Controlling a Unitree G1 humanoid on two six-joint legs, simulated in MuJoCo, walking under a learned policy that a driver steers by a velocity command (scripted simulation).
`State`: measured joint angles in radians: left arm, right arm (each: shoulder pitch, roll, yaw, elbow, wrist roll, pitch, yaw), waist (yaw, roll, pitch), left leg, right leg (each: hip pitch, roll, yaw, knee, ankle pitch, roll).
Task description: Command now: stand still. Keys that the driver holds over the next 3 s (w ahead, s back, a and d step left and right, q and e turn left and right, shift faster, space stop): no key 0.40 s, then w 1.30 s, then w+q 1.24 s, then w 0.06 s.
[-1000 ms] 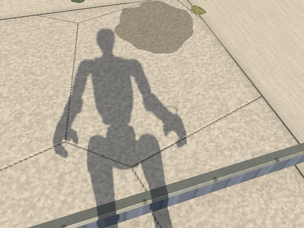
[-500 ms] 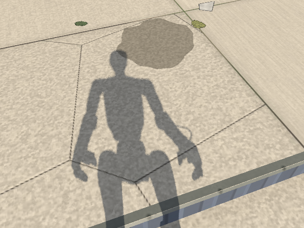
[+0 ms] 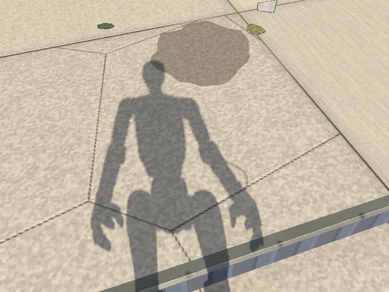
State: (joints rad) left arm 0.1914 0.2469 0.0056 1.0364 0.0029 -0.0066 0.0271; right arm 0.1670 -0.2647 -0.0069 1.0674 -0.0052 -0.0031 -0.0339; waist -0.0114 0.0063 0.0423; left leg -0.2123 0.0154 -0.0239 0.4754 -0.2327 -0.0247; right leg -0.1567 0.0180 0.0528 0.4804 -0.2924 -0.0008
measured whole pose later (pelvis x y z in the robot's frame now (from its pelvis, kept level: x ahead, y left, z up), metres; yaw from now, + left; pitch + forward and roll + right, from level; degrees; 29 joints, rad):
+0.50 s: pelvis +0.01 +0.00 +0.00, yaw +0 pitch -1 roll +0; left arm 0.26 0.22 0.00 1.09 0.02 0.01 0.03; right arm 0.23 -0.23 0.00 1.10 -0.02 0.02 -0.02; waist 0.00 0.00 0.01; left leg -0.23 0.01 -0.03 0.52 -0.31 0.00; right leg -0.17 0.02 0.05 0.50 -0.34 -0.01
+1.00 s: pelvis +0.18 +0.01 -0.01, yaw +0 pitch +2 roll +1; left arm -0.02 0.24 0.01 0.84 0.01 -0.09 -0.02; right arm 0.50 -0.21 -0.02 1.09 0.00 -0.09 -0.02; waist -0.08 -0.02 0.03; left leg 0.12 -0.01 -0.03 0.19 -0.35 0.00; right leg -0.56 -0.03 -0.05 0.61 -0.12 -0.05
